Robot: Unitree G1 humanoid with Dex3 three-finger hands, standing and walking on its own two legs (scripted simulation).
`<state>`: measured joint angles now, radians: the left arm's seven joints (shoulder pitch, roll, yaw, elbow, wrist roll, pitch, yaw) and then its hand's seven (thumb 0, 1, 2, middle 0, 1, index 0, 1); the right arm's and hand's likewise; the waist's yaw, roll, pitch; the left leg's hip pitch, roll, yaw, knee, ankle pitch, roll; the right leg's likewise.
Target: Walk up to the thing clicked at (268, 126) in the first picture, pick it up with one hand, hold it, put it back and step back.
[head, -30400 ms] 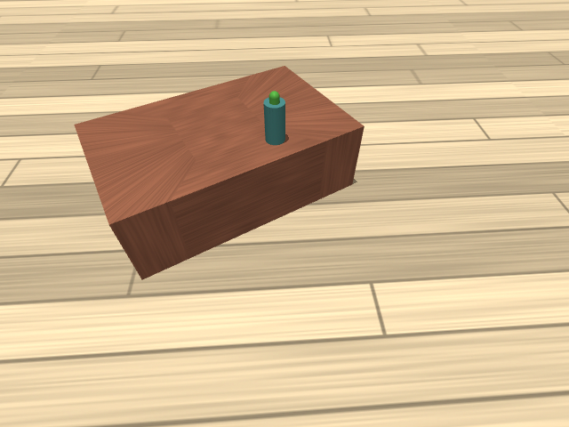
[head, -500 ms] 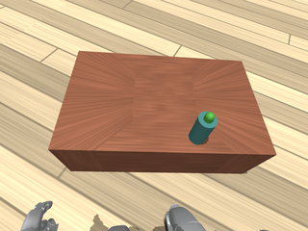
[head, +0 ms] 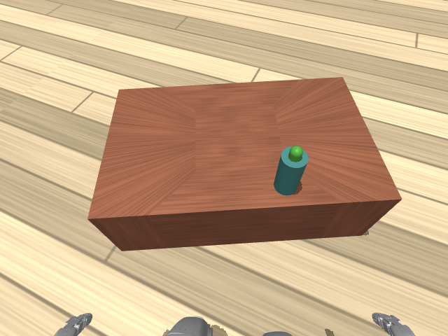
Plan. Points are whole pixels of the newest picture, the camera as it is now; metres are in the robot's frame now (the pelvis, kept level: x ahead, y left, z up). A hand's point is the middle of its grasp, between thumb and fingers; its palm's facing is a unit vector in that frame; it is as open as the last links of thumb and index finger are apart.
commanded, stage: step back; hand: right
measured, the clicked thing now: (290, 168) +0.63 -0.21 -0.30
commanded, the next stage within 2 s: none
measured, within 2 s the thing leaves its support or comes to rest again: neither
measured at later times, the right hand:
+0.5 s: hand out of the picture -0.01 -0.27 -0.12, palm faces -0.04 +0.89 -0.46, open 7.4 cm
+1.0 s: hand out of the picture -0.22 -0.31 -0.17, palm faces -0.13 +0.90 -0.41, open 7.4 cm
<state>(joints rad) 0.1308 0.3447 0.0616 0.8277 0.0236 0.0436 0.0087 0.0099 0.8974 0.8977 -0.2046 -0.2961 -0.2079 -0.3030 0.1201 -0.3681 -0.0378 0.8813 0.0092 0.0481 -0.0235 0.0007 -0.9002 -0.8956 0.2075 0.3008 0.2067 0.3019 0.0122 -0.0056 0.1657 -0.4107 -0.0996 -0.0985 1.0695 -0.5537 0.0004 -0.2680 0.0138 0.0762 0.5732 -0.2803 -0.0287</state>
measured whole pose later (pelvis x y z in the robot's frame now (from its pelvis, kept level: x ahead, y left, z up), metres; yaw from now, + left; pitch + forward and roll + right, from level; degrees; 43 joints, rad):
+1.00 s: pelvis -0.29 -0.05 -0.02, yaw +6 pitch -2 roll +2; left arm 0.06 0.39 0.07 0.72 0.03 0.06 0.01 0.01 0.90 0.90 -0.20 -0.30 -0.21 -0.30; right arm 0.23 -0.36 -0.04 0.88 -0.02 0.03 -0.03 0.00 -0.90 -0.90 0.21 0.30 0.21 0.30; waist -0.01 -0.05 0.20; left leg -0.25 -0.06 -0.02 0.65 -0.36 0.01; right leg -0.44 -0.06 -0.05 0.71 -0.24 -0.02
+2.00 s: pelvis -0.50 -0.12 -0.01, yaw +7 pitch -3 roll -1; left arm 0.25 0.36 0.07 1.00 0.04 -0.03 -0.01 0.01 0.90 0.90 -0.20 -0.30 -0.21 -0.30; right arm 0.22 -0.37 -0.06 0.97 -0.04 0.03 0.01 0.00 -0.90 -0.90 0.21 0.30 0.21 0.30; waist 0.01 0.04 0.06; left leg -0.26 0.02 -0.07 0.74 -0.46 0.01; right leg -0.27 0.02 -0.05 0.60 -0.27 -0.03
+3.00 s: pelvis -0.46 -0.08 +0.01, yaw +6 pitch -2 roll +0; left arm 0.10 0.35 0.00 1.14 0.01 -0.02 -0.01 0.01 0.90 0.90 -0.20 -0.30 -0.21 -0.30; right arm 0.08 -0.35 -0.02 1.14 -0.01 0.00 0.01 0.00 -0.90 -0.90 0.21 0.30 0.21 0.30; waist -0.01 0.00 0.06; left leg -0.16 0.04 0.01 0.34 -0.15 -0.03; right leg -0.09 -0.03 0.01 0.34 -0.21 0.03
